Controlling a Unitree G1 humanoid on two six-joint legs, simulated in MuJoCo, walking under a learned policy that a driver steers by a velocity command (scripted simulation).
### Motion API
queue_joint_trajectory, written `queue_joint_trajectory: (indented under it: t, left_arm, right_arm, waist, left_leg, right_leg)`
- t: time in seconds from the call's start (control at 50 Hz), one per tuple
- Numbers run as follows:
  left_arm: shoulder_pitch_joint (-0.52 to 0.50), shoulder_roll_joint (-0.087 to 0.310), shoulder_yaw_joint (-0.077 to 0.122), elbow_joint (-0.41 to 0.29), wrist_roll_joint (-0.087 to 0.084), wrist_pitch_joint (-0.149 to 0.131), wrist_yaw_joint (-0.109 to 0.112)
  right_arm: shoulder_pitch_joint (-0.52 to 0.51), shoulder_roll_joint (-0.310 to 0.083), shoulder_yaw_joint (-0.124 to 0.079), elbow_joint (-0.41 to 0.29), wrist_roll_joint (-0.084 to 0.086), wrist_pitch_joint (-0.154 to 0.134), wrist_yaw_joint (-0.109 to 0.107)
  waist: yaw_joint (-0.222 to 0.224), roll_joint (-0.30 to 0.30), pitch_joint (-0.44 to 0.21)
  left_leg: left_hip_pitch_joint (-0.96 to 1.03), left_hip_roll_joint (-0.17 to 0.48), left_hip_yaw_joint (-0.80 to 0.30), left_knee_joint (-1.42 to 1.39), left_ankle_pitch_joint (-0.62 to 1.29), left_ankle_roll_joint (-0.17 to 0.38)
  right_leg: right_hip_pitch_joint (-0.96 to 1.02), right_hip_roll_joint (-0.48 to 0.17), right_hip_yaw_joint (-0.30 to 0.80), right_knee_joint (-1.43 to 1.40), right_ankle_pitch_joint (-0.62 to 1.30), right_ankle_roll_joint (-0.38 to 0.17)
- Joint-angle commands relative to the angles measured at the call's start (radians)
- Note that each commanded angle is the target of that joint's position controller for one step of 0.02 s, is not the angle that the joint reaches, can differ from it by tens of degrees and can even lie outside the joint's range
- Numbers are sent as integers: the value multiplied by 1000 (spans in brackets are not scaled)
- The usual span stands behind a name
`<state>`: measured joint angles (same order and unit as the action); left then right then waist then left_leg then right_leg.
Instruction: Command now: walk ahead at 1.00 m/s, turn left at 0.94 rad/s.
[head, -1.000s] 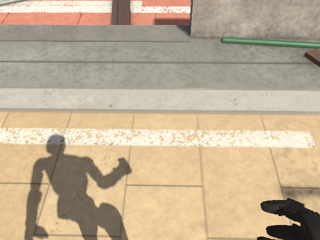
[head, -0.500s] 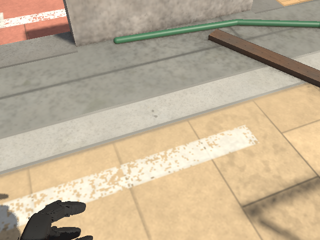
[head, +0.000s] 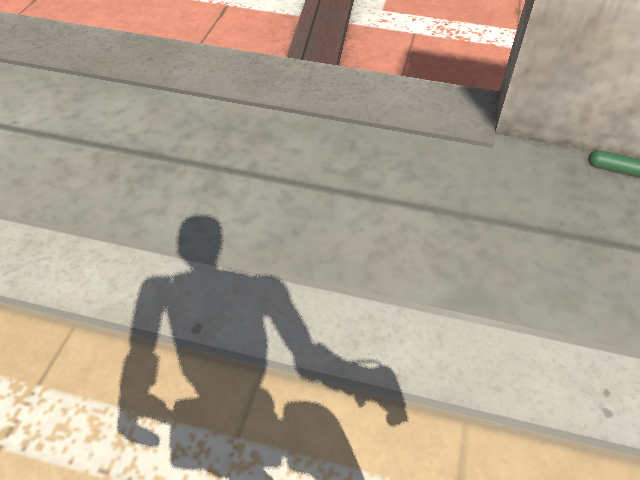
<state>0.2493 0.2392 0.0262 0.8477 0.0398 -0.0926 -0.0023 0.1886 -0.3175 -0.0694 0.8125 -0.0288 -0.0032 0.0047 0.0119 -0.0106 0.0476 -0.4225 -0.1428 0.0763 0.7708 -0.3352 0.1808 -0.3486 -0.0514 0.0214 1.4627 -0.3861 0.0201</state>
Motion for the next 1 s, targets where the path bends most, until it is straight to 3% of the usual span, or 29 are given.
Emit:
queue_joint_trajectory:
  t: [0.02, 0.06, 0.12, 0.16, 0.22, 0.26, 0.28, 0.3, 0.32, 0.34, 0.36, 0.38, 0.4, 0.42, 0.48, 0.56, 0.62, 0.64, 0.68, 0.72, 0.74, 0.76, 0.78, 0.8, 0.84, 0.86, 0.88, 0.92, 1.0]
  left_arm:
    - [-25, 135, 10, -136, 34, 8, -5]
    - [-56, 136, 8, -157, 31, 41, -8]
    - [-238, 95, -11, -237, 8, 39, -21]
    - [-291, 76, -18, -263, -14, 36, -26]
    - [-295, 118, -2, -285, -28, 31, -18]
    - [-123, 192, 31, -243, -30, 26, 2]
    - [66, 227, 51, -200, -33, 23, 19]
    - [281, 282, 73, -157, -15, 23, 42]
    - [337, 348, 83, -145, 34, 17, 50]
    - [175, 342, 88, -174, 31, 18, 34]
    - [35, 223, 68, -210, 24, 23, 27]
    - [5, 167, 55, -202, 17, 27, 23]
    - [21, 149, 50, -177, 19, 26, 21]
    - [63, 135, 42, -139, 15, 19, 22]
    - [130, 111, 35, -68, -15, -14, 0]
    - [105, 123, 31, -51, -11, -37, -3]
    - [171, 155, 35, -19, -9, -36, 6]
    - [187, 165, 35, -13, -8, -33, 11]
    - [223, 204, 41, -11, -12, -17, 28]
    - [187, 268, 54, -25, -20, 9, 44]
    - [150, 266, 52, -42, -23, 15, 40]
    - [152, 218, 49, -48, -24, 18, 24]
    - [276, 107, 27, -108, -21, 20, 25]
    - [231, 160, 23, -158, -53, 23, 30]
    - [131, 152, 13, -158, -44, 23, 27]
    - [126, 136, 8, -146, -24, 35, 24]
    - [148, 132, 10, -132, -8, 58, 23]
    - [162, 102, 7, -126, -5, 91, 18]
    - [108, 64, 3, -126, -20, 96, 13]
  right_arm:
    - [138, -147, -32, -12, 4, -30, -25]
    - [117, -132, -24, -24, 22, -60, -15]
    - [118, -144, -34, -34, 27, -81, -1]
    - [150, -157, -47, -33, 33, -87, 10]
    - [172, -172, -57, -35, 39, -87, 7]
    - [151, -217, -67, -43, 27, -83, 1]
    - [99, -241, -72, -54, 19, -81, 5]
    - [62, -166, -51, -78, 9, -89, 11]
    - [94, 19, -3, -130, 28, -92, 8]
    - [189, -15, 12, -167, 52, -86, 3]
    - [139, -78, 4, -126, 26, -65, -2]
    - [97, -96, 1, -124, 9, -52, 12]
    - [58, -90, 0, -128, 0, -41, 29]
    - [29, -64, 7, -152, -10, -29, 46]
    - [-48, -11, 29, -212, -7, 2, 70]
    - [-178, -24, 40, -280, 1, 7, 79]
    - [-288, -17, 52, -307, -3, 5, 98]
    - [-305, -10, 56, -305, -1, 2, 101]
    - [-264, -17, 54, -281, -8, -4, 94]
    - [-4, -58, 33, -194, -23, -20, 76]
    - [199, -90, 11, -117, -24, -32, 57]
    - [230, -128, -10, -74, -25, -34, 27]
    - [175, -247, -35, -111, -36, -28, 15]
    - [230, -239, -49, -151, -1, -19, 5]
    - [97, -142, -25, -142, 19, -18, -18]
    - [63, -101, -9, -130, 21, -25, -22]
    - [55, -77, 0, -128, 28, -35, -24]
    - [65, -72, 6, -98, 28, -53, -15]
    - [74, -56, 10, -62, 16, -62, -2]
  waist:
    - [8, -15, 29]
    - [33, -6, 40]
    - [1, 1, 74]
    - [-38, 23, 44]
    - [-50, 49, 0]
    - [35, 45, -117]
    - [155, 26, -208]
    - [248, -14, -318]
    - [187, -314, -365]
    - [53, -457, -384]
    - [39, -239, -237]
    - [35, -104, -148]
    - [31, -45, -105]
    - [23, -52, -64]
    - [3, -76, -6]
    - [-28, -55, 56]
    - [-4, -11, 111]
    - [-1, -10, 112]
    - [-31, -52, 63]
    - [-163, -84, -67]
    - [-235, -84, -153]
    - [-207, 19, -162]
    - [-62, 215, -289]
    - [-132, 97, -555]
    - [-50, -36, -265]
    - [-4, -68, -156]
    - [22, -84, -100]
    - [52, -71, -94]
    - [44, 10, -134]
  left_leg:
    - [287, 284, -616, -505, 60, 188]
    - [156, 207, -496, -546, 161, 176]
    - [40, 128, -406, -590, 306, 141]
    - [76, 128, -406, -592, 422, 102]
    - [214, 174, -459, -540, 552, 50]
    - [309, 168, -465, -312, 817, 4]
    - [251, 141, -438, -75, 838, -17]
    - [98, 90, -396, 230, 670, -34]
    - [-194, -24, -310, 554, -170, -42]
    - [-321, 15, -254, 671, -134, -31]
    - [-343, 102, -214, 679, -11, -33]
    - [-323, 143, -181, 632, 48, -45]
    - [-304, 174, -171, 602, 57, -55]
    - [-305, 199, -173, 587, 59, -63]
    - [-375, 246, -153, 569, 112, -70]
    - [-368, 240, -91, 386, 286, -76]
    - [-315, 209, 28, 146, 337, -39]
    - [-259, 179, 77, 77, 336, -19]
    - [-132, 90, 139, 1, 294, 5]
    - [174, 17, 92, -85, 250, 28]
    - [403, 27, 10, -192, 345, 58]
    - [580, 112, -103, -255, 439, 69]
    - [869, 423, -437, -28, 1346, 161]
    - [972, 522, -627, -152, 1288, 291]
    - [605, 447, -511, -341, 975, 215]
    - [437, 409, -450, -385, 951, 186]
    - [297, 379, -383, -420, 998, 153]
    - [169, 336, -299, -465, 1024, 127]
    - [214, 232, -152, -451, 1116, 32]
  right_leg:
    - [-420, -60, 61, -130, -9, 12]
    - [-321, -72, 28, -297, -9, 38]
    - [-196, -44, -31, -599, 249, 60]
    - [-103, -9, -37, -768, 426, 43]
    - [0, 21, -11, -909, 461, 14]
    - [180, 72, -6, -916, 314, 1]
    - [380, 65, -21, -915, 244, -3]
    - [623, -46, 72, -884, 45, -15]
    - [784, -319, 483, -1042, -353, -43]
    - [712, -409, 919, -1252, -480, -98]
    - [558, -364, 763, -1249, -555, -123]
    - [435, -320, 572, -1228, -382, -125]
    - [363, -278, 431, -1228, -216, -111]
    - [311, -255, 325, -1237, -109, -105]
    - [278, -240, 119, -1275, 157, -78]
    - [227, -187, -138, -1338, 430, -58]
    - [289, -160, -260, -1369, 621, -35]
    - [312, -151, -298, -1347, 802, -19]
    - [385, -161, -316, -1211, 1294, -10]
    - [352, -201, -282, -869, 1482, -26]
    - [272, -201, -266, -617, 1341, -39]
    - [76, -76, -270, -289, 539, -24]
    - [-233, 31, -196, 142, -271, 10]
    - [-339, 31, -5, 244, -171, 8]
    - [-343, -37, -7, 63, -4, 8]
    - [-294, -53, -2, -15, -14, 11]
    - [-205, -66, 0, -88, -11, 15]
    - [-105, -75, -5, -237, -12, 24]
    - [-101, -37, -45, -478, 205, -5]
